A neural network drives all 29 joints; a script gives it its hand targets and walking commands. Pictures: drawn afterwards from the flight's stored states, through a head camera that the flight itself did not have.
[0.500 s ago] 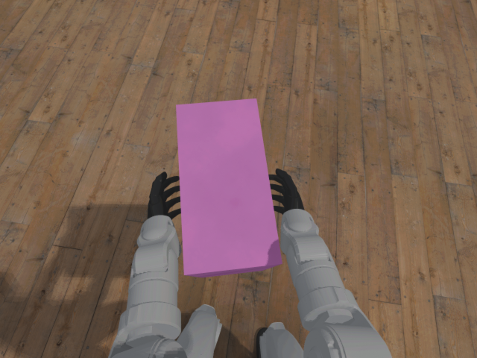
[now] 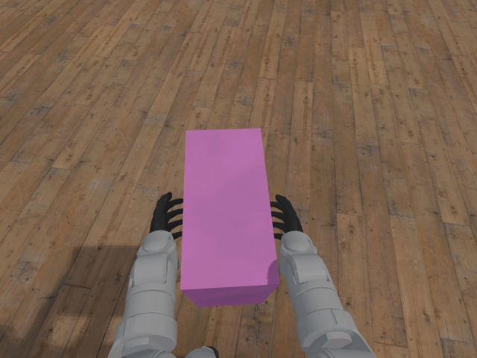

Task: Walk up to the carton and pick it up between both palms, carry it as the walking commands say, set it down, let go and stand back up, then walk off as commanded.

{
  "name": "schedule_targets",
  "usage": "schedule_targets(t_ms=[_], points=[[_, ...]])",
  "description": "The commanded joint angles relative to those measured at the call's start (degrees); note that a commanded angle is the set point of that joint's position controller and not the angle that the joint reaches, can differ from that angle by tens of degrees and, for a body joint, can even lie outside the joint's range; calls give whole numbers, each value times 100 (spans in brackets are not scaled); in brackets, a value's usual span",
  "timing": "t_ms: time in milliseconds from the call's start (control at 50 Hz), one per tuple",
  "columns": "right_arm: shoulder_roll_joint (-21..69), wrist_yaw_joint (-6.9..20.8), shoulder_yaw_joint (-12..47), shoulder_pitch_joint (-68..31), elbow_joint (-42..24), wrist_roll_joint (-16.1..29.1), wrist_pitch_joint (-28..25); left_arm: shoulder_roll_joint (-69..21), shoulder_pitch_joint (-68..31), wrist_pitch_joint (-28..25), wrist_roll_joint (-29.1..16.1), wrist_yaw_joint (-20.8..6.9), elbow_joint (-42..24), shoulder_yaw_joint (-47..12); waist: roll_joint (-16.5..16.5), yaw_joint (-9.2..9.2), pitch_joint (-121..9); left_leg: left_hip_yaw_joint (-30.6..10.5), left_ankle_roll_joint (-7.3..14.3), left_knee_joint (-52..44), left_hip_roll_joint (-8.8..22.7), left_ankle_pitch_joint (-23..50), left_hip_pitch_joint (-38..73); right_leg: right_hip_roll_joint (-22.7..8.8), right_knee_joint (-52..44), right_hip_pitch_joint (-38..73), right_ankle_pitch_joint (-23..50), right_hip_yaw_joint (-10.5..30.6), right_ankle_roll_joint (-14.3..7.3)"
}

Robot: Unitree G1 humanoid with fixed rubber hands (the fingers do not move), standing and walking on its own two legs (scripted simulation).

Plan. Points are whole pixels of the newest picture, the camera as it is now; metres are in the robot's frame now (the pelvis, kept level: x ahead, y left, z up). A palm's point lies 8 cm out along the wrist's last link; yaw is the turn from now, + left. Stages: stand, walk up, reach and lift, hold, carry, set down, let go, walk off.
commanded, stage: reach and lift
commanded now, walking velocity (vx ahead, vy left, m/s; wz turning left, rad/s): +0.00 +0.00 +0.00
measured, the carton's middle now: (226, 225) +0.38 +0.10 -0.08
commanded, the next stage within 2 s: none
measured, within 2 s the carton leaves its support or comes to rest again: neither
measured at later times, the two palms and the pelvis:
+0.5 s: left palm (154, 219) +0.30 +0.19 +0.06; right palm (303, 229) +0.33 -0.04 +0.05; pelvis +0.00 +0.02 +0.01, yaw +1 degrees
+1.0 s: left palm (165, 227) +0.29 +0.17 +0.06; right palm (319, 229) +0.33 -0.06 +0.06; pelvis -0.01 +0.00 +0.01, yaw +2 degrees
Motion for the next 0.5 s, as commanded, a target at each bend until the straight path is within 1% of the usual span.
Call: schedule_targets(t_ms=[0,20,40,60,80,100,120,140,160,180,200,220,240,260,280,300,320,340,360,380,400,420,440,460,480], points=[[5854,1238,3197,-3390,-1049,1036,-327,-5777,-2239,-25,-878,-1208,-170,-3119,-529,143,-3123,670,291,25,-354,2096,2051,-76,-808,1147,1834,-268,274],[5770,1231,3244,-3380,-1188,1059,-299,-5858,-2025,51,-874,-1225,-18,-3165,-373,147,-3088,679,269,-22,-350,2101,2092,-110,-859,1222,1891,-244,253],[5793,1253,3279,-3359,-1244,1114,-267,-5883,-2132,84,-952,-1220,-242,-3326,-254,68,-3214,655,243,-56,-339,2201,2281,-101,-887,1229,1936,-269,247],[5854,1254,3369,-3267,-1288,1151,-251,-5919,-2116,105,-1028,-1207,-303,-3453,-237,38,-3337,665,220,-68,-341,2260,2446,-81,-919,1320,1965,-282,233],[5956,1273,3484,-3271,-1394,1277,-217,-6003,-2301,141,-1166,-1197,-597,-3716,-108,-46,-3554,651,193,-89,-340,2411,2657,-54,-931,1408,2036,-304,225],[5953,1276,3442,-3031,-1251,1239,-111,-5954,-2130,240,-1165,-1183,-606,-3715,-161,-71,-3489,626,187,-143,-331,2412,2702,-46,-987,1457,2011,-330,238],[5982,1322,3452,-3000,-1259,1315,-42,-5945,-2187,328,-1176,-1159,-764,-3812,31,-93,-3498,629,157,-200,-332,2455,2857,-35,-1008,1471,1937,-337,223],[5931,1343,3384,-2818,-1160,1314,30,-5871,-2112,393,-1160,-1127,-755,-3808,71,-123,-3356,630,148,-233,-317,2533,2919,-13,-1022,1386,1900,-352,224],[5860,1370,3235,-2672,-1000,1276,135,-5923,-2286,480,-1207,-1095,-951,-3946,241,-319,-3258,603,101,-306,-317,2516,3026,17,-1074,1338,1724,-389,182],[5755,1406,3112,-2716,-1002,1252,182,-5886,-2246,567,-1148,-1064,-826,-3865,398,-299,-3000,598,88,-351,-303,2396,2963,9,-1115,1263,1477,-368,147],[5637,1423,3030,-2607,-973,1219,269,-5981,-2082,702,-1126,-1047,-663,-3829,379,-399,-2786,595,57,-435,-312,2398,2964,18,-1166,1276,1440,-438,134],[5473,1466,2810,-2562,-820,1163,333,-5929,-2096,784,-1044,-1001,-551,-3694,582,-431,-2430,574,28,-502,-296,2212,2889,11,-1169,1123,1155,-402,91],[5423,1496,2759,-2695,-874,1144,385,-6034,-2095,869,-1045,-978,-507,-3693,534,-514,-2285,551,16,-567,-313,2082,2905,37,-1202,1073,975,-460,74],[5387,1526,2727,-2713,-868,1179,490,-6051,-1935,992,-995,-941,-400,-3592,514,-477,-2122,564,9,-634,-312,2036,2918,49,-1231,1081,859,-505,74],[5415,1564,2768,-2899,-1049,1266,522,-6278,-1964,1074,-1062,-931,-403,-3686,659,-537,-2168,510,-22,-665,-321,1957,3059,38,-1232,1058,762,-502,49],[5378,1606,2793,-2957,-1152,1332,613,-6324,-1909,1161,-1105,-925,-392,-3645,549,-511,-2076,474,-12,-729,-303,1938,3059,65,-1250,1102,683,-545,56],[5413,1638,2815,-3185,-1243,1365,676,-6454,-1952,1237,-1142,-919,-311,-3619,418,-527,-2123,438,2,-739,-305,1782,3132,63,-1270,1128,601,-592,71],[5481,1672,2854,-3284,-1228,1433,744,-6526,-2067,1308,-1195,-905,-367,-3660,423,-527,-2236,413,-5,-767,-290,1771,3242,71,-1268,1185,537,-596,66],[5591,1703,3054,-3481,-1469,1579,796,-6628,-1994,1359,-1235,-898,-334,-3679,342,-434,-2418,420,21,-793,-290,1800,3322,85,-1268,1352,601,-609,81],[5553,1725,2993,-3498,-1348,1577,894,-6549,-2024,1432,-1221,-879,-311,-3549,259,-408,-2263,416,43,-819,-269,1704,3277,84,-1288,1253,476,-619,86],[5541,1756,2982,-3543,-1303,1614,979,-6531,-2156,1496,-1222,-868,-325,-3498,274,-404,-2220,409,56,-847,-259,1584,3294,78,-1305,1212,372,-622,89],[5526,1783,3063,-3753,-1452,1662,1019,-6620,-2226,1546,-1261,-863,-332,-3496,159,-379,-2325,369,79,-870,-254,1409,3329,74,-1323,1298,234,-630,90],[5500,1798,3009,-3897,-1403,1690,1093,-6488,-2128,1599,-1159,-841,-116,-3234,-12,-297,-2183,390,109,-886,-237,1353,3232,83,-1345,1235,141,-644,126],[5485,1808,3117,-4186,-1656,1780,1096,-6557,-2143,1642,-1156,-843,-12,-3233,99,-236,-2128,411,126,-897,-244,1226,3134,58,-1346,1313,92,-609,120],[5512,1812,3087,-4221,-1583,1795,1126,-6579,-2281,1642,-1171,-830,-39,-3215,-14,-261,-2126,386,134,-886,-237,1155,3112,56,-1341,1274,29,-609,132]])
